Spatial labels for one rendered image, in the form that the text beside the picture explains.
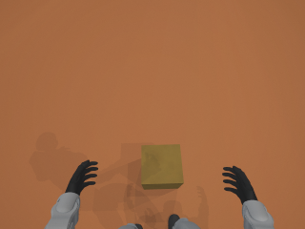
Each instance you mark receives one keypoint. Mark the right robot foot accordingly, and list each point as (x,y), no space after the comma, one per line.
(172,220)

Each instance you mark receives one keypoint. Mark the left robot hand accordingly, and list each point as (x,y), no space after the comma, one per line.
(77,184)

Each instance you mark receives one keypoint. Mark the right robot shin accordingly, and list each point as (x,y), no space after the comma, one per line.
(182,219)

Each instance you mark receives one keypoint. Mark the robot right forearm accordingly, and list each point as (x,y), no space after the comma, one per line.
(256,215)

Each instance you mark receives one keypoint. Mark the robot left forearm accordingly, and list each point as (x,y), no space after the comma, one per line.
(65,212)

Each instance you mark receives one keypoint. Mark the carton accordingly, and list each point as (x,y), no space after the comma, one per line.
(161,167)

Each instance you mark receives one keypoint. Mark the right robot hand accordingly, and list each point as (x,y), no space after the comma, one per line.
(244,190)

